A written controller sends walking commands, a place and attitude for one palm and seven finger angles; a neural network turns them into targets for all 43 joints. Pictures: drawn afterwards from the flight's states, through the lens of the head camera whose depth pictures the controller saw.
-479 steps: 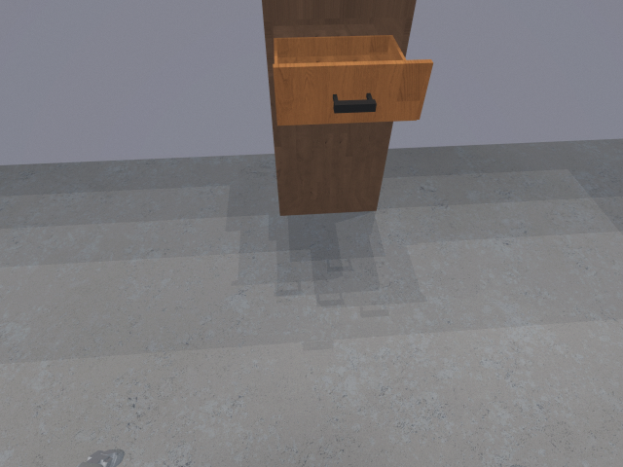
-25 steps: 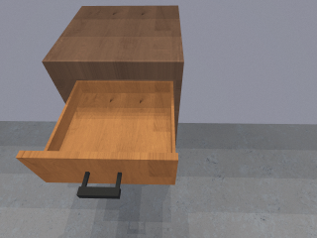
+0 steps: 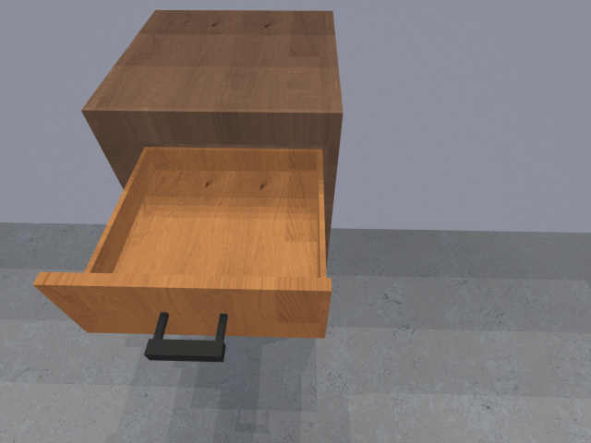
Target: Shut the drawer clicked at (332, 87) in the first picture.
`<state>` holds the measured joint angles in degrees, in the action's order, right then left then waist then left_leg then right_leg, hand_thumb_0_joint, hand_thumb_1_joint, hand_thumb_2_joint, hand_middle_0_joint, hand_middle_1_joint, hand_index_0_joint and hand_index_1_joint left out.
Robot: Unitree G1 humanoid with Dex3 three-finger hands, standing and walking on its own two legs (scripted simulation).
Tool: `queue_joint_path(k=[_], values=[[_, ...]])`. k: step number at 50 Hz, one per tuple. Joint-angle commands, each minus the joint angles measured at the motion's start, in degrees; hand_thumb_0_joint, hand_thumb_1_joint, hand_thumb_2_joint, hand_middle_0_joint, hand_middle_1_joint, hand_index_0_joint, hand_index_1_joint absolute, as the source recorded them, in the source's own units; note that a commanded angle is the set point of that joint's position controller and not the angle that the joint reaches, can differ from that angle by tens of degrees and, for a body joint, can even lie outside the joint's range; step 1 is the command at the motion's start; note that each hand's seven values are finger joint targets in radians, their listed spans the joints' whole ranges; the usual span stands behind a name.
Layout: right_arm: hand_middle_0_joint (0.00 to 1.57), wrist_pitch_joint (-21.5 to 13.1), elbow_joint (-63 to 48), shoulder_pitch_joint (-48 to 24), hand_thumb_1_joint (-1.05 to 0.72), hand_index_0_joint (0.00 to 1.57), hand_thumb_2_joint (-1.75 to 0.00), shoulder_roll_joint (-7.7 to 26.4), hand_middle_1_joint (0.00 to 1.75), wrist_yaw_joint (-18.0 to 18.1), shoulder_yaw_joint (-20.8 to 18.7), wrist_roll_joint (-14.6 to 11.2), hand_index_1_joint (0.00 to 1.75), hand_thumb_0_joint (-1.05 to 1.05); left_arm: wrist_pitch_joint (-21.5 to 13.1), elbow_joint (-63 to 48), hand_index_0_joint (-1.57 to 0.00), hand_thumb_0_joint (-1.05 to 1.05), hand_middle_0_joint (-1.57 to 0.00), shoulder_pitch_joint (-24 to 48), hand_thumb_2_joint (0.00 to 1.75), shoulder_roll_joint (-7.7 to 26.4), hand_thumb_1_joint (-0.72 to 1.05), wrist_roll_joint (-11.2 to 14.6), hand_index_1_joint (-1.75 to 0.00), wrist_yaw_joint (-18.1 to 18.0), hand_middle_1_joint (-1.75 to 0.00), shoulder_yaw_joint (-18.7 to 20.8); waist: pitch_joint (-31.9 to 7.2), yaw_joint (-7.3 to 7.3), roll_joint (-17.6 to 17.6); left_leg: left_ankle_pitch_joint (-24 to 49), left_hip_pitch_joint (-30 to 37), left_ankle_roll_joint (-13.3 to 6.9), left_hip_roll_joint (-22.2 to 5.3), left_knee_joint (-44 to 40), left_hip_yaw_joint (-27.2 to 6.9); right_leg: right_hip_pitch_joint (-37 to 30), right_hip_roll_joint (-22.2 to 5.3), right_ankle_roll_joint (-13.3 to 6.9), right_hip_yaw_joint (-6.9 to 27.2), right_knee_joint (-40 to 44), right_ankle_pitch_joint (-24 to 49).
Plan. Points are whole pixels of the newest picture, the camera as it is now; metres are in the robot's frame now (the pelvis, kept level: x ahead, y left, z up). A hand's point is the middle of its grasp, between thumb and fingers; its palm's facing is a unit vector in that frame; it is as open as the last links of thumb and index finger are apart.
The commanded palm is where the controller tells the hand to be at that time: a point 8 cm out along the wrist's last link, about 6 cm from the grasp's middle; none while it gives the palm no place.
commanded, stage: raise the hand and make a fist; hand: left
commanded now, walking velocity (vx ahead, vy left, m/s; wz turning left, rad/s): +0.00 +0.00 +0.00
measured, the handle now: (189, 335) +0.26 +0.17 -0.02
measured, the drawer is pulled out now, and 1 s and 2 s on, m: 0.30 0.30 0.30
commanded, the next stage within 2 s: bring the fist close to the handle in 1.96 s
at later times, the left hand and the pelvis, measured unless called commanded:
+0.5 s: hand out of the picture +0.11 +0.16 -0.03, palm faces +0.08 -1.00 -0.02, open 6.1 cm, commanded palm +0.09 +0.21 -0.03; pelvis -0.03 -0.01 -0.08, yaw +5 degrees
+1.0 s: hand out of the picture +0.11 +0.16 +0.01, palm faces +0.07 -1.00 -0.05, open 3.5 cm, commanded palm +0.06 +0.20 +0.02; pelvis -0.02 +0.00 -0.07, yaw +5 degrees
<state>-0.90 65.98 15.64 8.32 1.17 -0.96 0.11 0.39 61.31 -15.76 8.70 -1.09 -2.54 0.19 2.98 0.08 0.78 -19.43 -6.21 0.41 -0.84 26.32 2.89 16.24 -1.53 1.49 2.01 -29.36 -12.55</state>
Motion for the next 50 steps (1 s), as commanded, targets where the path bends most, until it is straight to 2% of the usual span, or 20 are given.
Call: queue_joint_path(k=[1,2,3,4,5,6,7,8,9,10,11,14,16,18,21,23,26,32,36,50], values=[[0.2,-0.6,-0.9,4.8,-0.9,0.2,-0.9,4.5,0.3,0.5,-1.0,0.0,0.3,0.0,-0.8,-2.3,-0.2,0.0,-0.2,-2.6,0.9,7.1,0.9,0.1,-0.3,-0.5,-0.3,1.1,0.7,0.43,-0.4,10.0,-2.6,-2.5,-5.1,-5.8,-4.5,-0.3,-3.4,-2.9,3.2,5.2,5.3],[0.2,-0.6,-1.0,4.6,-0.9,0.2,-0.9,4.8,0.3,0.5,-1.1,0.1,0.3,0.0,-0.8,-2.4,-0.2,0.0,-0.2,-2.6,0.9,6.7,0.9,0.1,-0.3,-0.6,-0.3,1.2,1.4,0.21,0.0,9.8,-3.2,-2.5,-5.2,-5.6,-4.5,0.1,-3.4,-2.8,3.2,5.0,5.0],[0.2,-1.0,-6.1,-1.3,-0.9,0.2,-0.9,7.3,0.3,0.3,-0.9,0.1,0.3,0.0,-2.0,0.9,-0.2,0.0,-0.2,-7.8,0.9,8.1,0.9,0.2,-0.3,-2.2,-0.3,1.6,-1.1,-2.25,-6.1,14.5,-8.5,-0.3,-6.5,5.5,-1.3,-6.9,-6.8,-2.6,3.0,1.8,27.9],[0.2,-11.0,-27.2,-1.6,-0.9,0.2,-0.9,16.3,0.3,2.7,-1.5,-3.4,0.3,0.0,-14.7,-87.4,-0.22,0.0,-0.22,36.5,0.9,20.2,0.9,11.3,-0.32,-1.5,-0.32,8.4,-30.4,3.35,5.2,21.1,2.4,-1.2,1.1,-3.2,-2.3,-14.9,-1.4,-3.5,0.5,-1.4,21.3],[0.2,-16.1,-23.8,-5.7,-0.9,0.2,-0.9,11.0,0.3,5.1,-1.4,-1.9,0.3,0.0,-11.5,-72.4,-0.24,0.0,-0.24,7.9,0.9,15.4,0.9,6.6,-0.34,-4.2,-0.34,8.2,-28.0,-1.61,14.1,28.5,3.9,-0.9,0.3,-2.8,-1.1,-12.5,1.2,-5.1,-1.6,-3.6,12.7],[0.2,-18.4,-23.6,-6.2,-0.9,0.2,-0.9,9.0,0.3,4.3,-1.4,-2.6,0.3,0.0,-4.0,-61.2,-0.26,0.0,-0.26,-8.5,0.9,2.3,0.9,8.4,-0.37,-5.9,-0.37,0.1,-17.0,0.34,11.3,27.5,-3.6,1.6,-1.3,-2.2,-2.4,-5.1,0.3,-3.2,-6.2,-2.3,5.4],[0.2,-19.1,-21.9,-3.8,-0.9,0.2,-0.9,10.7,0.3,3.6,-1.1,-2.6,0.3,0.0,-4.0,-61.5,-0.28,0.0,-0.28,-5.1,0.9,-0.6,0.9,9.5,-0.39,-5.0,-0.39,-1.1,-8.0,2.14,3.0,20.5,-8.0,1.1,-0.9,-0.8,-3.3,-0.4,0.2,-1.9,-7.2,-1.3,4.1],[0.2,-20.1,-24.9,-4.8,-0.9,0.2,-0.9,11.6,0.3,3.0,-2.0,-1.9,0.3,0.0,-6.8,-63.4,-0.3,0.0,-0.3,-1.9,0.9,0.4,0.9,9.8,-0.41,-3.9,-0.41,-0.4,-1.4,3.65,-2.4,13.0,-13.0,0.1,-0.3,1.4,-4.6,4.3,0.2,-1.6,-7.8,-0.9,0.9],[0.2,-21.0,-27.3,-4.6,-0.9,0.2,-0.9,12.0,0.3,2.4,-2.9,-1.2,0.3,0.0,-10.3,-62.1,-0.32,0.0,-0.32,-6.3,0.9,0.1,0.9,10.2,-0.43,-2.0,-0.43,0.7,-1.0,2.91,-7.6,8.0,-16.6,-0.4,0.3,3.5,-4.3,6.8,0.4,-1.4,-8.5,-1.8,-3.2],[0.2,-21.6,-29.9,-5.6,-0.9,0.2,-0.9,11.8,0.3,1.5,-3.2,-0.6,0.3,0.0,-13.9,-59.0,-0.34,0.0,-0.34,-15.1,0.9,-1.5,0.9,10.9,-0.45,0.4,-0.45,1.3,-2.2,0.59,-11.4,4.7,-20.6,-0.4,0.7,5.8,-4.1,8.5,0.5,-1.5,-8.9,-4.1,-6.9],[0.2,-21.8,-32.6,-6.6,-0.9,0.2,-0.9,11.4,0.3,0.3,-3.5,-0.7,0.3,0.0,-17.8,-57.3,-0.36,0.0,-0.36,-22.9,0.9,-2.1,0.9,11.4,-0.47,3.2,-0.47,2.1,-4.2,-1.66,-8.3,4.6,-22.6,0.2,1.3,7.9,-3.0,8.1,0.4,-2.2,-8.7,-6.6,-6.7],[0.2,-20.4,-37.9,-8.7,-0.9,0.2,-0.9,11.8,0.3,-2.9,-4.4,-0.4,0.3,0.0,-31.5,-58.2,-0.42,0.0,-0.42,-26.9,0.9,-0.9,0.9,13.3,-0.54,12.7,-0.54,4.1,-7.6,-2.55,-11.5,1.9,-33.1,1.3,2.3,16.3,-1.0,12.3,0.5,-2.7,-7.2,-14.8,-6.3],[0.2,-20.1,-41.5,-9.9,-0.9,0.2,-0.9,12.4,0.3,-4.7,-5.2,-0.4,0.3,0.0,-39.1,-62.6,-0.46,0.0,-0.46,-25.4,0.9,2.6,0.9,12.1,-0.58,17.9,-0.58,4.9,-9.8,-2.02,-4.7,0.6,-35.5,0.8,2.7,21.6,-0.4,15.0,0.0,-3.6,-5.0,-18.6,-5.9],[0.2,-20.2,-45.2,-9.8,-0.9,0.2,-0.9,11.8,0.3,-5.0,-4.8,-0.8,0.3,0.0,-41.6,-71.6,-0.5,0.0,-0.5,-25.4,0.9,4.0,0.9,13.1,-0.62,20.4,-0.62,5.2,-16.8,-2.98,0.6,2.4,-36.4,-0.3,2.6,24.7,-0.4,15.6,0.0,-3.9,-3.5,-22.4,-4.0],[0.2,-18.7,-47.6,-8.1,-0.9,0.2,-0.9,11.9,0.3,-3.6,-4.5,-1.1,0.3,0.0,-38.3,-80.6,-0.56,0.0,-0.56,-19.3,0.9,6.3,0.9,14.7,-0.69,18.6,-0.69,7.6,-17.7,-0.94,3.5,-0.4,-37.8,-0.8,2.5,27.3,-1.6,20.5,0.5,-3.4,-3.3,-23.8,-8.4],[0.2,-17.4,-48.7,-6.9,-0.9,0.2,-0.9,11.5,0.3,-2.4,-4.1,-1.7,0.3,0.0,-34.6,-81.8,-0.6,0.0,-0.6,-19.6,0.9,4.2,0.9,14.9,-0.73,17.0,-0.73,6.5,-15.5,0.2,2.0,-1.9,-39.0,-0.9,2.3,27.9,-2.5,21.8,0.8,-3.3,-3.9,-23.5,-9.9],[0.2,-16.6,-49.5,-5.1,-0.9,0.2,-0.9,11.9,0.3,-1.1,-3.5,-2.0,0.3,0.0,-31.7,-89.6,-0.66,0.0,-0.66,-14.7,0.9,5.2,0.9,13.5,-0.8,16.3,-0.8,4.5,-18.9,1.93,2.4,0.4,-38.1,-1.6,1.8,30.1,-3.4,22.1,1.0,-3.0,-4.1,-24.8,-6.2],[0.2,-15.3,-49.8,-5.9,-0.9,0.2,-0.9,10.3,0.3,-0.4,-3.2,-2.3,0.3,0.0,-24.6,-90.0,-0.78,0.0,-0.78,-22.3,0.9,5.9,0.9,13.3,-0.93,18.1,-0.93,4.8,-22.9,0.5,-0.1,5.9,-37.3,-1.5,1.5,29.7,-4.2,16.9,0.8,-2.5,-5.2,-24.5,0.0],[0.2,-14.3,-49.9,-8.6,-0.9,0.2,-0.9,9.1,0.3,0.3,-2.9,-2.8,0.3,0.0,-20.7,-88.2,-0.86,0.0,-0.86,-27.3,0.9,6.7,0.9,14.6,-1.01,17.1,-1.01,8.0,-20.4,-1.39,-3.4,3.2,-39.3,-1.1,1.7,27.3,-4.4,14.1,0.7,-2.4,-4.9,-22.4,-4.4],[0.2,-16.5,-51.5,-6.0,-0.9,0.2,-0.9,9.6,0.3,-0.1,-2.6,-2.9,0.3,0.0,-24.9,-99.5,-1.14,0.0,-1.14,-33.1,0.9,5.1,0.9,13.5,-1.32,13.0,-1.32,2.7,-16.9,-0.67,-0.2,-0.1,-36.4,-1.5,1.7,24.8,-4.1,16.5,0.2,-2.5,-5.9,-20.9,-9.9]])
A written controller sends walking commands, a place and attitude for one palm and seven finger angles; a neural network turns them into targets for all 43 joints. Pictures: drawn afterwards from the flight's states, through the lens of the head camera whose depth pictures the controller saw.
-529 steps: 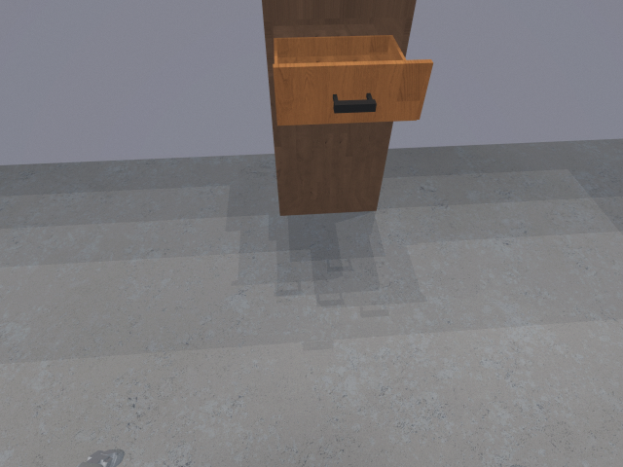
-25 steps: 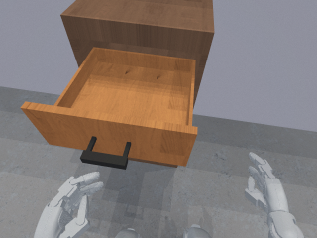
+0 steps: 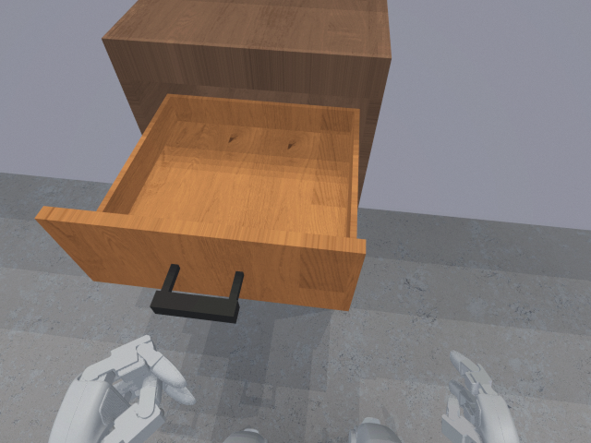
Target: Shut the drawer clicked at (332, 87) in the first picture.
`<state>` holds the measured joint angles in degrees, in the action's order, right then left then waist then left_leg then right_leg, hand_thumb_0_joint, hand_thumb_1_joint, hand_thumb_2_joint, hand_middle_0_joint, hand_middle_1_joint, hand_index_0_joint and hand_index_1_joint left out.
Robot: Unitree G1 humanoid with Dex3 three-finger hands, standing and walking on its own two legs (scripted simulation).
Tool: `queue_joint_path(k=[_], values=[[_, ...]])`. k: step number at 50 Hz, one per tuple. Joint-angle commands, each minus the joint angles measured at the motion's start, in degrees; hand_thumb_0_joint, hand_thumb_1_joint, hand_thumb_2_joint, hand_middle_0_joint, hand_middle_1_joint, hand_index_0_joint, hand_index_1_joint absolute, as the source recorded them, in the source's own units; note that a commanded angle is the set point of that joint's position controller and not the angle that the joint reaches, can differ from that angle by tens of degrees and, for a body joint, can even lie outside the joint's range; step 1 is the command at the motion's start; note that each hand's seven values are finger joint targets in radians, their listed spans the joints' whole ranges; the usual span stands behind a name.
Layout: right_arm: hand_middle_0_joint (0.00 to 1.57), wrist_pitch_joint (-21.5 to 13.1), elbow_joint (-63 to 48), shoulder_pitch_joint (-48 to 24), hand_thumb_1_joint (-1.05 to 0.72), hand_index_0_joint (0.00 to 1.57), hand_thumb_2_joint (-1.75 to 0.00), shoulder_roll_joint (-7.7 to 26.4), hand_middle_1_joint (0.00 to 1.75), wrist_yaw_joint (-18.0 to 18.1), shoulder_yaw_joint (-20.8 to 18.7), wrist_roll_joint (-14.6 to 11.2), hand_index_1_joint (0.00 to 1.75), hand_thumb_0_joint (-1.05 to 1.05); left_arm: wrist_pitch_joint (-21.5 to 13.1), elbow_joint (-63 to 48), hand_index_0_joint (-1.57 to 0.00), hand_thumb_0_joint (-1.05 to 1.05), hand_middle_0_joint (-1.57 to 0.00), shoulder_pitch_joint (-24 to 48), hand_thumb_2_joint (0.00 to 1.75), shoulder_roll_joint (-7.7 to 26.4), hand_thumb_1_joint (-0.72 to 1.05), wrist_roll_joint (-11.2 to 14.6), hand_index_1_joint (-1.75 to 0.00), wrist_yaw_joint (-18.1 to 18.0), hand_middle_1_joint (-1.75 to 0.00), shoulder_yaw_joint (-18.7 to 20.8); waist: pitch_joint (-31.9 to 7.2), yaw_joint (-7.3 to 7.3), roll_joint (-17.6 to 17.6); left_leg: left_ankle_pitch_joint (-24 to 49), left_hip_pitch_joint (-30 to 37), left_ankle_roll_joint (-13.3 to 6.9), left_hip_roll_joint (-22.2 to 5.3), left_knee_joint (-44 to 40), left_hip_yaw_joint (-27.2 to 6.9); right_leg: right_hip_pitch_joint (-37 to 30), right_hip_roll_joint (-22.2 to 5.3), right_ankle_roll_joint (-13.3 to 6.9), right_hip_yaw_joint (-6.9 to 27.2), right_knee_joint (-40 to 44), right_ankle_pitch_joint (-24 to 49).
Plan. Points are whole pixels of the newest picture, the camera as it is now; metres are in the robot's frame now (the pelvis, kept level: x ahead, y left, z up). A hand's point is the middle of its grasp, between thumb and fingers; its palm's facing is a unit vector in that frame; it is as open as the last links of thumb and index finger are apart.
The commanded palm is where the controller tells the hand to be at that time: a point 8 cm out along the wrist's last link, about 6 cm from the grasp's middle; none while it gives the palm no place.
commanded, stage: raise the hand and make a fist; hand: left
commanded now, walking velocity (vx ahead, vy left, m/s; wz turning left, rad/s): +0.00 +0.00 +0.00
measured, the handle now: (200, 291) +0.30 +0.15 +0.05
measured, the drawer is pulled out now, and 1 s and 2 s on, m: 0.30 0.30 0.30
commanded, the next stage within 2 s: bring the fist close to the handle in 0.96 s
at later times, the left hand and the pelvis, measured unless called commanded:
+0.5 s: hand (143, 418) +0.14 +0.14 +0.13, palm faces +0.00 -1.00 -0.06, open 3.2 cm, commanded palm +0.08 +0.18 +0.15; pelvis +0.01 +0.01 +0.01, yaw +0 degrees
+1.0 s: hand (153, 414) +0.14 +0.13 +0.15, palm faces -0.02 -1.00 -0.07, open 3.3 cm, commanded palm +0.08 +0.18 +0.15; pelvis +0.01 +0.00 +0.02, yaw +0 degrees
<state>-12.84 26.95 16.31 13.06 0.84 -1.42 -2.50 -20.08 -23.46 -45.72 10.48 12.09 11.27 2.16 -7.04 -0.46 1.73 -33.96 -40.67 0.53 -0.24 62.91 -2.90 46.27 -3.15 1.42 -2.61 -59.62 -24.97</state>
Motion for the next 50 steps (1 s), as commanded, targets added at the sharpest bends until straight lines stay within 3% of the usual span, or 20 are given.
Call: queue_joint_path(k=[1,9,13,16,24,26,29,31,36,39,42,43,46,47,50], values=[[0.2,-4.3,-12.6,-6.9,-0.9,0.2,-0.9,5.0,0.3,0.3,-2.2,-0.3,0.3,0.0,-4.1,-15.0,-1.16,0.0,-1.16,-3.8,0.9,4.5,0.9,-0.2,-1.34,-1.3,-1.34,1.7,-7.6,-0.4,-1.5,15.2,-1.8,-1.7,1.0,-11.8,1.7,-14.3,2.0,-2.5,-1.3,9.2,3.4],[0.2,-3.0,-14.4,-6.6,-0.9,0.2,-0.9,4.2,0.3,0.0,-1.9,-0.5,0.3,0.0,-0.8,-20.7,-1.32,0.0,-1.32,-9.1,0.9,3.4,0.9,-1.0,-1.51,-2.5,-1.51,0.1,-7.1,-1.56,-0.1,21.8,2.4,-1.3,0.3,-13.8,1.9,-17.4,2.2,-2.4,-2.7,9.1,11.3],[0.2,-2.8,-14.7,-7.5,-0.9,0.2,-0.9,4.1,0.3,-0.2,-1.3,-0.5,0.3,0.0,0.9,-21.6,-1.4,0.0,-1.4,-9.5,0.9,3.2,0.9,-1.5,-1.6,-2.4,-1.6,-1.1,-3.6,-0.78,-1.0,19.9,2.5,-1.4,0.3,-14.4,1.9,-17.0,2.4,-2.3,-2.5,10.3,10.6],[0.2,-2.8,-14.9,-7.9,-0.9,0.2,-0.9,4.0,0.3,0.1,-0.9,-0.5,0.3,0.0,1.7,-21.7,-1.4,0.0,-1.4,-9.3,0.9,3.5,0.9,-1.7,-1.6,-2.4,-1.6,-0.8,-1.6,-0.77,-0.9,18.0,2.5,-1.4,0.3,-15.2,1.7,-17.0,2.5,-2.4,-2.3,11.1,8.6],[0.2,-4.6,-14.8,-6.9,-0.9,0.2,-0.9,3.8,0.3,0.0,-0.2,-0.8,0.3,0.0,2.4,-27.5,-1.4,0.0,-1.4,-9.7,0.9,3.2,0.9,-1.4,-1.6,-2.3,-1.6,-1.8,-4.1,-0.84,-0.5,20.3,5.7,-1.5,0.1,-16.0,1.3,-18.7,2.5,-2.2,-2.8,11.8,10.5],[0.2,-5.1,-14.5,-7.3,-0.9,0.2,-0.9,3.6,0.3,0.0,-0.3,-0.9,0.3,0.0,2.8,-27.6,-1.4,0.0,-1.4,-10.9,0.9,4.0,0.9,-1.4,-1.6,-2.4,-1.6,-0.7,-4.6,-1.51,-0.7,21.6,6.0,-1.3,0.1,-16.4,1.3,-20.3,2.5,-2.4,-2.6,12.0,11.8],[0.2,-5.6,-14.1,-7.5,-0.9,0.2,-0.9,3.4,0.3,0.0,-0.1,-1.0,0.3,0.0,3.7,-27.3,-1.4,0.0,-1.4,-11.2,0.9,2.9,0.9,-1.8,-1.6,-2.2,-1.6,-1.8,-2.4,-1.2,-1.9,21.2,6.1,-1.3,0.2,-17.0,1.4,-20.1,2.5,-2.2,-2.8,12.6,11.8],[0.2,-5.6,-13.7,-8.5,-0.9,0.2,-0.9,3.4,0.3,0.3,-0.3,-1.1,0.3,0.0,4.3,-24.7,-1.4,0.0,-1.4,-13.1,0.9,3.3,0.9,-1.8,-1.6,-2.2,-1.6,-0.3,-1.1,-1.83,-3.3,20.8,5.4,-1.1,0.2,-17.6,1.3,-20.8,2.6,-2.4,-2.7,13.2,11.4],[0.2,-6.2,-14.0,-8.5,-0.9,0.2,-0.9,3.8,0.3,0.3,0.0,-1.1,0.3,0.0,3.8,-27.0,-1.4,0.0,-1.4,-11.9,0.9,3.5,0.9,-1.9,-1.6,-2.6,-1.6,-0.8,-1.2,-1.97,-0.4,19.2,6.0,-1.1,0.5,-18.1,1.7,-20.7,2.5,-2.5,-2.6,13.4,9.5],[0.2,-6.6,-13.8,-7.5,-0.9,0.2,-0.9,3.8,0.3,0.2,-0.2,-1.0,0.3,0.0,2.9,-27.4,-1.4,0.0,-1.4,-11.6,0.9,3.1,0.9,-1.8,-1.6,-3.0,-1.6,-1.4,-1.2,-1.42,-1.6,18.1,5.8,-1.3,0.5,-17.8,1.8,-19.8,2.7,-2.3,-2.5,13.6,8.3],[0.2,-6.9,-13.9,-7.4,-0.9,0.2,-0.9,3.7,0.3,-0.1,-0.1,-0.9,0.3,0.0,2.4,-27.6,-1.4,0.0,-1.4,-12.2,0.9,2.6,0.9,-2.3,-1.6,-3.5,-1.6,-2.1,-1.2,-1.55,0.1,17.9,5.8,-1.3,0.4,-17.8,1.9,-19.6,2.6,-2.4,-2.6,13.5,7.8],[0.2,-6.9,-13.7,-7.1,-0.9,0.2,-0.9,3.7,0.3,0.0,-0.2,-0.8,0.3,0.0,2.3,-26.9,-1.4,0.0,-1.4,-11.6,0.9,2.5,0.9,-2.2,-1.6,-3.5,-1.6,-2.3,-0.7,-1.04,-1.7,17.7,5.4,-1.4,0.5,-17.6,1.8,-19.3,2.6,-2.3,-2.4,13.7,8.1],[0.2,-6.6,-13.4,-7.5,-0.9,0.2,-0.9,4.0,0.3,0.3,-0.3,-0.9,0.3,0.0,2.6,-25.9,-1.4,0.0,-1.4,-10.3,0.9,3.8,0.9,-2.7,-1.6,-3.5,-1.6,-0.9,-0.5,-1.24,-1.2,16.5,4.8,-1.3,0.5,-17.6,1.9,-19.6,2.4,-2.5,-1.9,14.1,6.6],[0.2,-6.7,-13.6,-7.2,-0.9,0.2,-0.9,3.9,0.3,0.3,-0.2,-1.0,0.3,0.0,2.7,-26.3,-1.4,0.0,-1.4,-11.4,0.9,2.4,0.9,-2.6,-1.6,-3.3,-1.6,-2.2,-0.8,-1.17,-1.1,17.1,5.5,-1.6,0.6,-17.6,2.1,-19.5,2.5,-2.4,-2.0,14.1,7.4],[0.2,-6.9,-13.5,-7.3,-0.9,0.2,-0.9,3.7,0.3,0.4,-0.2,-0.9,0.3,0.0,3.2,-25.7,-1.4,0.0,-1.4,-11.1,0.9,2.7,0.9,-2.2,-1.6,-3.0,-1.6,-1.7,-1.6,-1.38,-2.7,17.7,5.3,-1.6,0.7,-17.4,2.0,-20.4,2.5,-2.2,-1.7,14.2,8.5]])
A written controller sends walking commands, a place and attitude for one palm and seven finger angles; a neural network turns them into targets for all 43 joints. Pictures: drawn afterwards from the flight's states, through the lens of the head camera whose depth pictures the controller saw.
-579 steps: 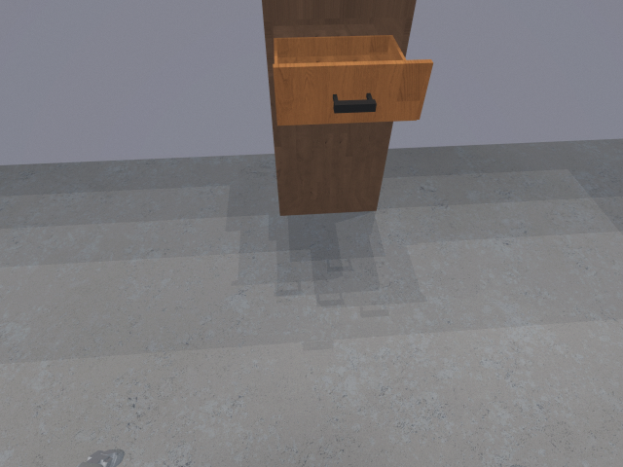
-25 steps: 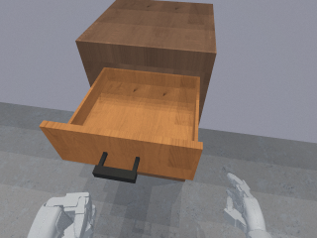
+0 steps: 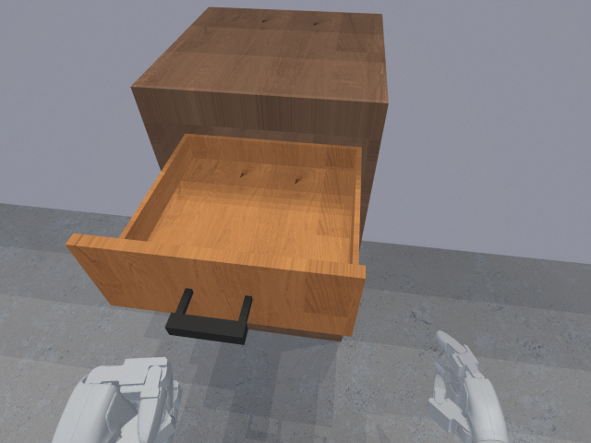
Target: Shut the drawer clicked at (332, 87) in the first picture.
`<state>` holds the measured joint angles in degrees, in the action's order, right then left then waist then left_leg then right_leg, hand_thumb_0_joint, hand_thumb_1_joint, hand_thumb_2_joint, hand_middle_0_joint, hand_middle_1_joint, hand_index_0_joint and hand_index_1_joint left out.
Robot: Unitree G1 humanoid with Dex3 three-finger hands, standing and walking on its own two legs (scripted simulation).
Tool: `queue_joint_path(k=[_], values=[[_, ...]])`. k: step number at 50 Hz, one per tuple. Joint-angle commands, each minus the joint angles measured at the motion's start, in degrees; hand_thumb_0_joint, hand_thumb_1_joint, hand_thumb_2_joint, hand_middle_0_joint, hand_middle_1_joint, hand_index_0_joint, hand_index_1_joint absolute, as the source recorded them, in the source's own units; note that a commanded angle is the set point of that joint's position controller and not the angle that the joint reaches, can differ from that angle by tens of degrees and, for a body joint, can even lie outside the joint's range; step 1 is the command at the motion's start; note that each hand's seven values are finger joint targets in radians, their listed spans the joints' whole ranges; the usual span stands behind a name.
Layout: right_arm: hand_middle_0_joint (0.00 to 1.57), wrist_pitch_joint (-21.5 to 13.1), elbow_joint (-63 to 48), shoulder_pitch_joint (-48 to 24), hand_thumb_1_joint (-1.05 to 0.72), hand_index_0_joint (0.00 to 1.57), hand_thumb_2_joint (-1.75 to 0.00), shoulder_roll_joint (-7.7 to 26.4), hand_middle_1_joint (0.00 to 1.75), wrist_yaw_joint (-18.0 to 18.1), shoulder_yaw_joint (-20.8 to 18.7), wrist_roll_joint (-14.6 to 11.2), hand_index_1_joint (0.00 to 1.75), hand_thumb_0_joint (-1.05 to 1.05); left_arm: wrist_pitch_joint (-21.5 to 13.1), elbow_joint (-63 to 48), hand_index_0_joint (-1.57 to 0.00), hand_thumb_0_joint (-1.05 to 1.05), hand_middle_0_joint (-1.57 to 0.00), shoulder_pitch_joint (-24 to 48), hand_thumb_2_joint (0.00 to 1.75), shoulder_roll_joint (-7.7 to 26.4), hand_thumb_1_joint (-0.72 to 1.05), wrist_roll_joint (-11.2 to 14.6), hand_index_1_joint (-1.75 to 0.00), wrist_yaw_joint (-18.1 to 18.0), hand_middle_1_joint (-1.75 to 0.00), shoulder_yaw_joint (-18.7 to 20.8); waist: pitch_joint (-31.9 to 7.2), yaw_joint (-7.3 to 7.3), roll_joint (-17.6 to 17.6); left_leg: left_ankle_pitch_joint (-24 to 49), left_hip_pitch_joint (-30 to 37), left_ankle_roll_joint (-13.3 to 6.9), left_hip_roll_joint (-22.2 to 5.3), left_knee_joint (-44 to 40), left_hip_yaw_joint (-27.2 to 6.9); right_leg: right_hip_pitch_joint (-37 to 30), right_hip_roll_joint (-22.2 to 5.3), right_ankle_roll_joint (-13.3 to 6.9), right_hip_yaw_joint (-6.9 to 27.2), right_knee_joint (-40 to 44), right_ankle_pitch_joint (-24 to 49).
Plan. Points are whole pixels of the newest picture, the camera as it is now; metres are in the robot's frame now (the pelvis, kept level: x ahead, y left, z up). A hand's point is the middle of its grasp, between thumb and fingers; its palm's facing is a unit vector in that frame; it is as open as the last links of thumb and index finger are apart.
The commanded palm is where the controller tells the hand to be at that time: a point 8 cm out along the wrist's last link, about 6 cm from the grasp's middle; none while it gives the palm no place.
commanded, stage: bring the fist close to the handle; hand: left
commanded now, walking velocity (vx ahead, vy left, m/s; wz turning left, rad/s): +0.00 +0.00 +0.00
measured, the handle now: (212, 314) +0.28 +0.15 +0.03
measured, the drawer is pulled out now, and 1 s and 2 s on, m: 0.30 0.30 0.29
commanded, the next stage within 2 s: push the drawer shut in 1.46 s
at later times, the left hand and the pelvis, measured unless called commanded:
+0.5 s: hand (196, 409) +0.15 +0.12 +0.09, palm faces -0.04 -1.00 -0.04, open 3.3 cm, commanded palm +0.11 +0.17 +0.09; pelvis -0.01 +0.00 -0.01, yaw +0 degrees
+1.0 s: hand (214, 393) +0.18 +0.12 +0.04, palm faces -0.05 -1.00 -0.03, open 3.3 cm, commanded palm +0.16 +0.17 +0.04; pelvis -0.01 +0.00 -0.03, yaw +0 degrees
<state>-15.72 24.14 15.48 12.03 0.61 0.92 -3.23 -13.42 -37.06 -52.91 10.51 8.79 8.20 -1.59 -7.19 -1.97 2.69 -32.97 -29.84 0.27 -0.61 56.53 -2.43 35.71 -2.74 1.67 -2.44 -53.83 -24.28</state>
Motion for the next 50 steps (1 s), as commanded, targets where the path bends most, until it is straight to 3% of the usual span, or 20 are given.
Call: queue_joint_path(k=[1,3,4,8,12,14,16,19,26,27,31,35,37,41,50], values=[[0.2,-3.8,-10.3,-6.9,-0.9,0.2,-0.9,4.7,0.3,0.8,-2.6,-0.3,0.3,0.0,-3.3,-11.3,-1.4,0.0,-1.4,-3.9,0.9,3.7,0.9,1.1,-1.6,0.0,-1.6,3.5,-1.6,-0.02,-3.4,17.0,-5.6,-1.2,1.1,-11.0,1.6,-10.5,2.0,-2.6,-1.6,8.7,8.1],[0.2,-3.9,-10.5,-6.8,-0.9,0.2,-0.9,4.5,0.3,0.7,-2.6,-0.3,0.3,0.0,-3.5,-12.2,-1.4,0.0,-1.4,-5.0,0.9,3.0,0.9,1.4,-1.6,0.4,-1.6,3.0,-2.7,-0.2,-2.7,18.2,-4.7,-1.2,1.1,-11.1,1.8,-10.7,2.0,-2.5,-2.0,8.2,9.9],[0.2,-3.9,-10.1,-6.7,-0.9,0.2,-0.9,4.5,0.3,0.8,-2.6,-0.2,0.3,0.0,-3.5,-10.6,-1.4,0.0,-1.4,-4.2,0.9,2.6,0.9,1.7,-1.6,0.6,-1.6,2.8,-1.2,0.28,-4.2,18.0,-5.6,-1.2,1.2,-10.7,1.8,-10.3,2.0,-2.5,-1.7,8.5,9.9],[0.2,-3.7,-9.4,-6.5,-0.9,0.2,-0.9,5.2,0.3,1.1,-2.5,0.0,0.3,0.0,-4.4,-6.9,-1.4,0.0,-1.4,-0.5,0.9,1.4,0.9,1.8,-1.6,1.2,-1.6,1.7,1.1,1.28,-4.5,14.7,-7.4,-1.2,1.4,-10.2,1.7,-7.6,2.1,-2.3,-1.6,8.7,5.8],[0.2,-3.4,-9.2,-5.5,-0.9,0.2,-0.9,5.5,0.3,1.1,-3.0,0.3,0.3,0.0,-6.1,-5.5,-1.4,0.0,-1.4,1.1,0.9,2.8,0.9,1.5,-1.6,1.1,-1.6,3.1,-2.0,1.08,-4.0,14.7,-8.1,-1.3,1.5,-8.9,1.7,-7.3,1.9,-2.5,-1.1,7.7,4.9],[0.2,-3.4,-9.5,-5.2,-0.9,0.2,-0.9,5.5,0.3,0.8,-3.0,0.5,0.3,0.0,-6.9,-6.2,-1.4,0.0,-1.4,2.4,0.9,1.6,0.9,1.4,-1.6,1.2,-1.6,1.2,-3.4,1.49,-2.3,16.0,-8.0,-1.4,1.6,-8.1,1.7,-6.7,1.8,-2.4,-1.6,6.4,7.1],[0.2,-2.9,-9.0,-5.2,-0.9,0.2,-0.9,5.8,0.3,0.8,-3.2,0.6,0.3,0.0,-7.2,-4.6,-1.4,0.0,-1.4,4.0,0.9,2.4,0.9,1.1,-1.6,0.8,-1.6,2.1,-3.3,1.8,-2.5,16.0,-8.8,-1.4,1.5,-7.5,1.5,-6.0,1.9,-2.5,-1.5,6.0,7.0],[0.2,-2.5,-9.4,-4.7,-0.9,0.2,-0.9,5.9,0.3,0.7,-3.2,0.7,0.3,0.0,-7.2,-3.6,-1.4,0.0,-1.4,6.2,0.9,1.1,0.9,0.8,-1.6,0.4,-1.6,0.0,-3.5,2.37,-2.5,14.9,-9.7,-1.4,1.5,-7.2,1.2,-4.5,1.8,-2.3,-1.9,5.1,5.8],[0.2,-0.3,-10.0,-4.9,-0.9,0.2,-0.9,5.9,0.3,0.7,-3.6,0.8,0.3,0.0,-6.6,-0.1,-1.4,0.0,-1.4,5.5,0.9,1.5,0.9,-0.2,-1.6,-1.3,-1.6,1.1,-6.3,1.38,-3.5,17.4,-11.5,-1.2,1.6,-6.2,1.5,-5.3,1.8,-2.7,-1.9,3.2,8.7],[0.2,-0.2,-10.2,-4.8,-0.9,0.2,-0.9,5.8,0.3,0.6,-3.5,1.0,0.3,0.0,-6.8,-0.2,-1.4,0.0,-1.4,6.1,0.9,0.4,0.9,-0.3,-1.6,-1.3,-1.6,-0.2,-6.5,1.66,-3.6,17.2,-11.6,-1.2,1.7,-6.0,1.6,-4.9,1.7,-2.6,-1.9,2.9,8.8],[0.2,0.6,-10.1,-4.9,-0.9,0.2,-0.9,6.2,0.3,0.9,-3.6,1.2,0.3,0.0,-8.1,1.9,-1.4,0.0,-1.4,9.7,0.9,1.6,0.9,-0.5,-1.6,-2.0,-1.6,0.8,-5.3,2.33,-5.0,14.6,-13.9,-1.2,1.6,-4.8,1.5,-2.7,1.8,-2.6,-1.3,2.7,5.7],[0.2,0.5,-10.4,-4.2,-0.9,0.2,-0.9,6.5,0.3,0.8,-3.5,1.3,0.3,0.0,-9.8,2.5,-1.4,0.0,-1.4,11.2,0.9,0.3,0.9,-0.6,-1.6,-2.0,-1.6,-0.9,-7.5,2.53,-2.8,14.4,-13.9,-1.1,1.7,-3.8,1.4,-0.9,1.6,-2.7,-1.6,1.0,5.3],[0.2,0.6,-10.2,-4.0,-0.9,0.2,-0.9,6.6,0.3,0.7,-3.7,1.4,0.3,0.0,-10.1,3.3,-1.4,0.0,-1.4,11.9,0.9,0.8,0.9,-0.6,-1.6,-2.1,-1.6,-0.4,-9.1,2.77,-3.0,15.2,-14.4,-1.1,1.7,-2.8,1.6,-1.0,1.6,-2.7,-1.2,0.5,6.6],[0.2,1.6,-10.0,-4.1,-0.9,0.2,-0.9,6.8,0.3,0.9,-3.7,1.6,0.3,0.0,-10.2,6.5,-1.4,0.0,-1.4,14.9,0.9,1.6,0.9,-1.1,-1.6,-2.4,-1.6,0.5,-8.3,3.2,-4.6,13.9,-16.9,-1.1,1.8,-1.5,1.5,0.5,1.5,-2.7,-0.7,0.1,5.4],[0.2,2.4,-10.2,-3.4,-0.9,0.2,-0.9,7.3,0.3,0.5,-3.7,1.9,0.3,0.0,-10.9,8.8,-1.4,0.0,-1.4,19.6,0.9,0.1,0.9,-1.7,-1.6,-3.0,-1.6,-1.4,-11.8,3.62,-2.3,16.0,-17.2,-0.7,1.5,0.5,1.1,3.6,1.5,-3.0,-1.5,-3.3,7.3]])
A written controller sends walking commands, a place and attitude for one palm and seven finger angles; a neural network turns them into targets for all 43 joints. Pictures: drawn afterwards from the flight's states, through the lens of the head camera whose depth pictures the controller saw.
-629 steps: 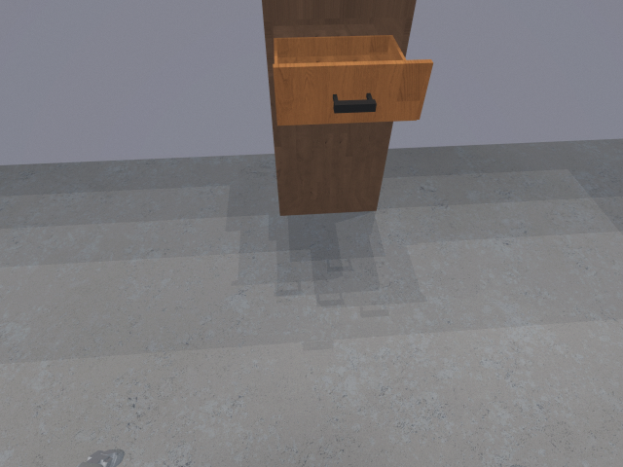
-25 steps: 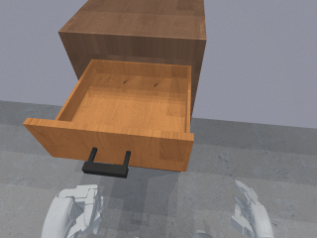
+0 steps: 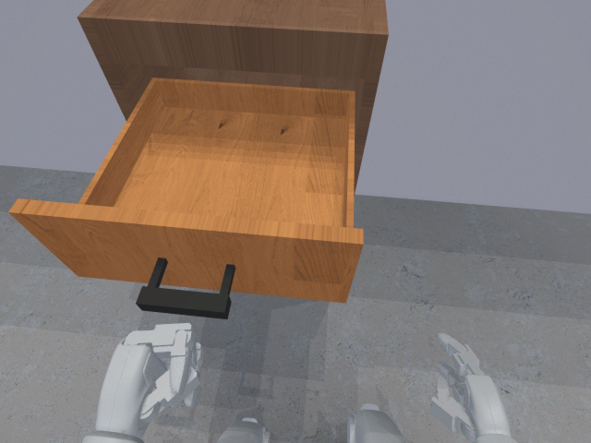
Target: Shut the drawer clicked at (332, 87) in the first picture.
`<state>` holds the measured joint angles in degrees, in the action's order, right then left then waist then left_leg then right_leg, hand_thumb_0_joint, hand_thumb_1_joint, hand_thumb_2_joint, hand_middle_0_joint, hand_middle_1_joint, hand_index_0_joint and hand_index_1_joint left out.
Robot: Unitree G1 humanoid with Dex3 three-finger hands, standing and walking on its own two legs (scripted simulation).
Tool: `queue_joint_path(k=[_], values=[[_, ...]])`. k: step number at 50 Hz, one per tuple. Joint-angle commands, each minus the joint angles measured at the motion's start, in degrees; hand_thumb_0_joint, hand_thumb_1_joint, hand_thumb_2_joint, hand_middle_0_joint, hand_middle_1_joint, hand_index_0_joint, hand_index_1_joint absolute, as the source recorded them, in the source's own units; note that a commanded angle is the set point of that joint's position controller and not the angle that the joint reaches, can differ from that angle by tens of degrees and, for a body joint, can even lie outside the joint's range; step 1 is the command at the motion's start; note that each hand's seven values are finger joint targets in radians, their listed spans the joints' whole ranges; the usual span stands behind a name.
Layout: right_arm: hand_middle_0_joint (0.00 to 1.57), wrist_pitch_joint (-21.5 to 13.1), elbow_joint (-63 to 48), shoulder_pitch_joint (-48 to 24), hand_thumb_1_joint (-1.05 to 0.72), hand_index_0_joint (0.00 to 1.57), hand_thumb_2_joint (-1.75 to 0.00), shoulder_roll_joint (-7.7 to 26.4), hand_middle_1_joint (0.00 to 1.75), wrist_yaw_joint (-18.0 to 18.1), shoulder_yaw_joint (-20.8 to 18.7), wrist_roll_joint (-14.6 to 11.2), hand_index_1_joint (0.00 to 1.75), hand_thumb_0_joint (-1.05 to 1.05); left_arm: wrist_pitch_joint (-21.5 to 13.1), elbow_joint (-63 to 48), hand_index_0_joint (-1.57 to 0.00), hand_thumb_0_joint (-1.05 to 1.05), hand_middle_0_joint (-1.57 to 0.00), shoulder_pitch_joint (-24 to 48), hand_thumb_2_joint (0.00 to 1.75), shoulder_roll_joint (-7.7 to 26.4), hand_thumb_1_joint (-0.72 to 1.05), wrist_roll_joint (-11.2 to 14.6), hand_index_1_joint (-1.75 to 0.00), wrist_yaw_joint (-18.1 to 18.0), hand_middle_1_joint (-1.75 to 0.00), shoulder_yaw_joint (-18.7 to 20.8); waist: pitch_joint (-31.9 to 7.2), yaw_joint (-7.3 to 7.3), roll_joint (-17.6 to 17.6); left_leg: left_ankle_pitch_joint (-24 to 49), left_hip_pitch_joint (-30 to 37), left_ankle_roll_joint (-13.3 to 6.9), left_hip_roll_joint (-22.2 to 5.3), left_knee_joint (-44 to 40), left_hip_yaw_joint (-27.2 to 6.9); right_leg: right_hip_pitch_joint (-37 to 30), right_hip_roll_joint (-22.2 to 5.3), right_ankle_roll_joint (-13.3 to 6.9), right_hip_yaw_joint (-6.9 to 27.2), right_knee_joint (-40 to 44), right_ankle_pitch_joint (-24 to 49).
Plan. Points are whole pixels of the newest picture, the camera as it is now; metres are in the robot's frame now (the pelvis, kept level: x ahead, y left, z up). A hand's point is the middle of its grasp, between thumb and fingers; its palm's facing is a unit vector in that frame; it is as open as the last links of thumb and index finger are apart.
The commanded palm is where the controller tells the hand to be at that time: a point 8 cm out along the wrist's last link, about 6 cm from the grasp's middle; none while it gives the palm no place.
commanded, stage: bring the fist close to the handle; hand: left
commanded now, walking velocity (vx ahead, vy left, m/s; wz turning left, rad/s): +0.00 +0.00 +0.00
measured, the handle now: (189, 286) +0.30 +0.15 +0.06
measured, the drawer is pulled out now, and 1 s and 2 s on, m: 0.30 0.29 0.17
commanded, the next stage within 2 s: push the drawer shut in 0.46 s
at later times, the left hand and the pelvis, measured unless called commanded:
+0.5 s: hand (200, 365) +0.21 +0.12 +0.06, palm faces -0.07 -1.00 -0.04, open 3.3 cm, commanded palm +0.18 +0.17 +0.07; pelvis +0.00 +0.00 +0.00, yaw +0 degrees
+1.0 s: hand (203, 350) +0.22 +0.12 +0.05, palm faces -0.08 -1.00 -0.05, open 2.8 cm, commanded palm +0.24 +0.17 +0.07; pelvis -0.01 +0.00 -0.01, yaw +1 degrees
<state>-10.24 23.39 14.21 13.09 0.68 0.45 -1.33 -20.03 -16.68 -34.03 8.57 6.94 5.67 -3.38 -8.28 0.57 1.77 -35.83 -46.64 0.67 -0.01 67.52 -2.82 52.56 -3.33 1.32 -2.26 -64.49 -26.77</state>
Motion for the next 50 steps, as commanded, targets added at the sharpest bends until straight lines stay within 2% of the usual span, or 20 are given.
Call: queue_joint_path(k=[1,2,6,7,8,11,13,14,16,21,24,25,26,28,33,35,36,39,43,50], values=[[0.2,-2.9,-9.4,-2.3,-0.9,0.2,-0.9,6.4,0.3,0.4,-3.1,0.1,0.3,0.0,-4.2,-10.8,-1.4,0.0,-1.4,1.0,0.9,1.9,0.9,-0.3,-1.6,-0.8,-1.6,0.1,-10.1,1.28,-1.8,19.5,-0.8,-1.1,0.8,-10.4,1.2,-12.7,2.1,-2.7,-1.8,7.0,10.3],[0.2,-2.7,-9.5,-2.1,-0.9,0.2,-0.9,6.3,0.3,0.3,-3.1,0.3,0.3,0.0,-4.2,-10.4,-1.4,0.0,-1.4,1.0,0.9,1.0,0.9,-0.3,-1.6,-0.8,-1.6,-0.6,-11.3,1.31,-2.7,19.4,-1.0,-1.1,0.9,-10.0,1.2,-12.8,2.0,-2.6,-1.8,6.7,10.6],[0.2,-1.5,-10.2,-2.4,-0.9,0.2,-0.9,6.3,0.3,0.4,-3.4,0.2,0.3,0.0,-3.6,-11.6,-1.4,0.0,-1.4,1.0,0.9,4.8,0.9,-0.5,-1.6,-1.7,-1.6,3.3,-13.5,0.16,-2.3,19.1,-1.8,-1.2,1.0,-9.8,1.9,-15.2,1.9,-2.8,-0.9,7.0,10.9],[0.2,-1.2,-10.5,-2.1,-0.9,0.2,-0.9,6.0,0.3,0.3,-3.1,0.1,0.3,0.0,-3.6,-12.6,-1.4,0.0,-1.4,0.8,0.9,3.6,0.9,-0.3,-1.6,-1.7,-1.6,2.3,-14.1,0.14,-1.5,19.8,-1.1,-1.2,1.1,-10.3,1.9,-15.8,1.9,-2.9,-1.1,6.9,11.8],[0.2,-1.1,-10.7,-2.2,-0.9,0.2,-0.9,6.0,0.3,0.2,-3.1,0.0,0.3,0.0,-3.5,-13.2,-1.4,0.0,-1.4,0.7,0.9,3.6,0.9,-0.1,-1.6,-1.8,-1.6,2.2,-14.0,0.15,-0.2,20.1,-0.7,-1.1,1.1,-10.5,1.9,-15.5,1.9,-2.8,-1.2,6.9,11.8],[0.2,-0.9,-10.3,-2.0,-0.9,0.2,-0.9,6.1,0.3,0.4,-3.1,0.0,0.3,0.0,-3.1,-12.3,-1.4,0.0,-1.4,1.5,0.9,3.2,0.9,0.4,-1.6,-2.0,-1.6,1.9,-12.4,1.18,-3.1,19.4,-1.4,-1.3,0.9,-10.2,1.6,-15.0,2.1,-2.6,-1.3,7.6,11.5],[0.2,-0.9,-10.3,-2.0,-0.9,0.2,-0.9,6.0,0.3,0.4,-3.1,0.0,0.3,0.0,-3.2,-11.7,-1.4,0.0,-1.4,0.4,0.9,2.1,0.9,0.5,-1.6,-1.5,-1.6,0.9,-12.3,1.3,-3.0,19.2,-1.6,-1.3,0.9,-10.0,1.8,-15.0,2.0,-2.5,-1.2,7.7,11.9],[0.2,-0.8,-10.2,-2.0,-0.9,0.2,-0.9,6.1,0.3,0.4,-3.2,0.0,0.3,0.0,-3.1,-11.1,-1.4,0.0,-1.4,-0.5,0.9,3.1,0.9,0.6,-1.6,-1.4,-1.6,2.1,-12.0,0.83,-3.0,18.7,-1.9,-1.1,0.9,-10.5,1.7,-15.1,2.0,-2.6,-1.3,7.7,10.9],[0.2,-0.7,-10.4,-2.3,-0.9,0.2,-0.9,6.3,0.3,0.5,-3.1,-0.1,0.3,0.0,-3.1,-11.2,-1.4,0.0,-1.4,0.5,0.9,3.0,0.9,0.3,-1.6,-1.2,-1.6,1.4,-11.0,1.36,-2.4,18.2,-1.8,-1.2,0.9,-10.4,1.6,-14.1,2.1,-2.6,-1.5,7.7,10.1],[0.2,-0.9,-10.4,-2.0,-0.9,0.2,-0.9,6.5,0.3,0.7,-2.9,0.1,0.3,0.0,-3.6,-11.7,-1.4,0.0,-1.4,2.7,0.9,3.6,0.9,0.4,-1.6,-1.2,-1.6,1.6,-11.2,1.58,-1.9,17.0,-2.0,-1.3,1.0,-10.0,1.4,-13.1,2.0,-2.6,-1.3,7.6,8.5],[0.2,-0.8,-10.6,-1.5,-0.9,0.2,-0.9,6.3,0.3,0.6,-3.1,-0.1,0.3,0.0,-3.8,-12.1,-1.4,0.0,-1.4,0.8,0.9,3.5,0.9,0.6,-1.6,-1.2,-1.6,2.2,-13.2,0.84,-1.0,19.5,-0.8,-1.1,1.0,-10.1,1.6,-14.1,2.0,-2.7,-1.5,7.0,11.0],[0.2,-0.8,-10.8,-1.6,-0.9,0.2,-0.9,6.3,0.3,0.5,-2.9,0.0,0.3,0.0,-3.8,-12.6,-1.4,0.0,-1.4,1.5,0.9,2.6,0.9,0.7,-1.6,-1.2,-1.6,0.9,-13.1,1.26,-1.7,19.5,-0.9,-1.2,1.1,-10.1,1.5,-14.3,2.0,-2.6,-1.5,7.2,11.2],[0.2,-0.6,-10.5,-1.6,-0.9,0.2,-0.9,6.3,0.3,0.6,-3.1,0.0,0.3,0.0,-3.6,-12.0,-1.4,0.0,-1.4,1.6,0.9,3.7,0.9,0.4,-1.6,-1.5,-1.6,2.0,-12.8,1.23,-1.6,19.9,-0.9,-1.2,0.9,-10.0,1.5,-14.3,2.0,-2.7,-1.6,7.1,11.6],[0.2,-0.6,-10.6,-1.4,-0.9,0.2,-0.9,6.2,0.3,0.5,-3.2,0.0,0.3,0.0,-3.4,-11.9,-1.4,0.0,-1.4,0.3,0.9,2.9,0.9,0.4,-1.6,-1.4,-1.6,1.4,-13.3,0.98,-1.8,20.8,-0.5,-1.1,0.9,-10.1,1.5,-14.7,2.0,-2.6,-1.6,7.0,12.6],[0.2,-0.3,-10.4,-1.2,-0.9,0.2,-0.9,6.5,0.3,0.4,-3.0,0.1,0.3,0.0,-3.0,-11.1,-1.4,0.0,-1.4,2.9,0.9,2.8,0.9,-0.4,-1.6,-1.9,-1.6,0.6,-12.0,1.79,-1.6,20.6,-0.6,-1.1,0.8,-10.0,1.3,-13.3,2.1,-2.6,-1.8,6.9,12.3],[0.2,-0.3,-10.5,-1.2,-0.9,0.2,-0.9,6.5,0.3,0.4,-2.9,0.3,0.3,0.0,-2.9,-10.8,-1.4,0.0,-1.4,4.8,0.9,2.3,0.9,-0.4,-1.6,-2.0,-1.6,0.1,-12.0,2.0,-2.3,20.0,-1.0,-1.1,0.9,-9.9,1.3,-13.4,2.0,-2.5,-1.6,7.0,12.1],[0.2,-0.1,-10.3,-1.2,-0.9,0.2,-0.9,6.7,0.3,0.5,-2.9,0.3,0.3,0.0,-2.6,-10.1,-1.4,0.0,-1.4,5.5,0.9,3.6,0.9,-0.6,-1.6,-2.4,-1.6,1.6,-11.7,1.9,-2.7,19.7,-1.6,-1.1,0.9,-9.8,1.3,-13.5,2.0,-2.6,-1.5,7.1,11.6],[0.2,-0.2,-10.3,-1.2,-0.9,0.2,-0.9,6.7,0.3,0.5,-2.6,0.3,0.3,0.0,-2.8,-10.4,-1.4,0.0,-1.4,8.2,0.9,2.7,0.9,-0.5,-1.6,-2.3,-1.6,0.5,-12.4,2.22,-1.2,19.1,-0.8,-1.1,0.9,-9.9,1.4,-13.0,1.9,-2.6,-1.5,7.2,10.9],[0.2,-0.3,-9.1,-1.2,-0.9,0.2,-0.9,7.2,0.3,0.9,-2.4,0.4,0.3,0.0,-3.0,-8.5,-1.4,0.0,-1.4,14.7,0.9,3.8,0.9,-0.6,-1.6,-2.6,-1.6,1.4,-11.6,3.21,-2.0,16.5,-1.9,-1.2,0.9,-9.5,1.1,-11.7,1.9,-2.5,-1.2,7.8,7.9],[0.2,-1.0,-6.8,-2.2,-0.9,0.2,-0.9,7.8,0.3,1.5,-1.9,0.0,0.3,0.0,-2.0,-5.0,-1.4,0.0,-1.4,27.1,0.9,3.8,0.9,0.1,-1.6,-2.3,-1.6,0.5,-12.5,4.19,0.2,12.2,-1.0,-1.4,1.1,-10.4,0.6,-9.9,1.8,-2.4,-1.1,8.9,2.8]])
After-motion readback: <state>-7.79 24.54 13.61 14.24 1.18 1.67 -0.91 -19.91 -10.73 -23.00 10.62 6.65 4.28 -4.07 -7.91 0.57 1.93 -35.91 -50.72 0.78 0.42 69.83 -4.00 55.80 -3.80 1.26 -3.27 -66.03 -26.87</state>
